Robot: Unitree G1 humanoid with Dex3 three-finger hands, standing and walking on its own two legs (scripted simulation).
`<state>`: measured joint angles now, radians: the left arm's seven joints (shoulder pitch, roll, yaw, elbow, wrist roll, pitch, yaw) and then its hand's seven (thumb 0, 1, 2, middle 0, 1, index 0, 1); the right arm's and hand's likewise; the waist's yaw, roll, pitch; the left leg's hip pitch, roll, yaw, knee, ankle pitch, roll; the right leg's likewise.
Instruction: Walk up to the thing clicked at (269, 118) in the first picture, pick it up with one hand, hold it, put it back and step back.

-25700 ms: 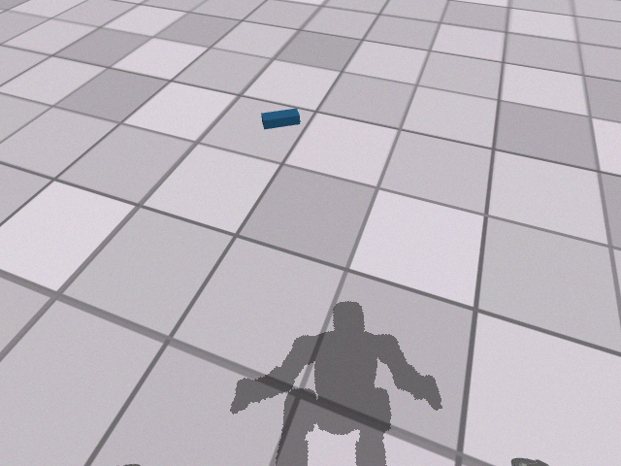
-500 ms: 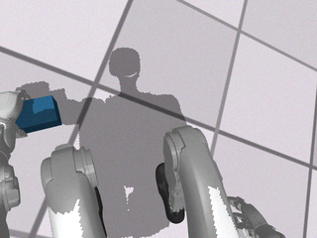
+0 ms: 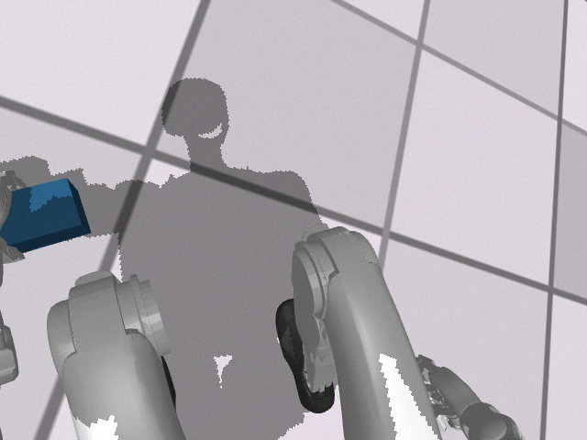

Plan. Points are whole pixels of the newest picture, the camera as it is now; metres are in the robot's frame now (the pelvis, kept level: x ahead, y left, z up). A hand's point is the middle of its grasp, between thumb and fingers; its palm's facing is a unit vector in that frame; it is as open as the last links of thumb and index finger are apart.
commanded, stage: rest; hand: left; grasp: from above
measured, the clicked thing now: (0, 227) +0.40 +0.33 -0.25
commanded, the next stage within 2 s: open in 0.72 s
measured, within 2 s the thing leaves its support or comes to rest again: rests again in 0.30 s
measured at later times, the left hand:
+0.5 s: hand out of the picture +0.40 +0.33 -0.23, palm faces -0.43 -0.15 -0.89, open 10.1 cm
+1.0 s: hand out of the picture +0.40 +0.32 -0.23, palm faces -0.43 -0.14 -0.89, open 10.4 cm
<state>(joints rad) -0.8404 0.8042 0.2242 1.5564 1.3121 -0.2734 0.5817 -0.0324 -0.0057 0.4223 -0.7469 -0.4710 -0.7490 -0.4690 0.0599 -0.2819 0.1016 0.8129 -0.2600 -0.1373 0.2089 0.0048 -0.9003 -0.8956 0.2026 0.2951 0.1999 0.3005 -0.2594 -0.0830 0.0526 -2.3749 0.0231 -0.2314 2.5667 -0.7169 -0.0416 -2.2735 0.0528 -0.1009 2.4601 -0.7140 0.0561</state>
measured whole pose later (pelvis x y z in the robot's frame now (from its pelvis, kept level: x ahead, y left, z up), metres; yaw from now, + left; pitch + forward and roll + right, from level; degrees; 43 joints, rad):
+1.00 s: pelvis -0.01 +0.01 +0.00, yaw -3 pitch +25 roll -13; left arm -0.90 0.92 0.13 1.74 1.31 -0.28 0.70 -0.01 -0.03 0.57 -0.64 -0.61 -0.63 -0.61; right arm 0.04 -0.33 0.23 0.79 -0.32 -0.27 0.29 0.01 -0.90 -0.90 0.20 0.30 0.20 0.30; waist -0.31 -0.13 0.11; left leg -2.34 0.03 -0.28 2.60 -0.71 -0.02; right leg -2.22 0.08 -0.14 2.44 -0.69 0.07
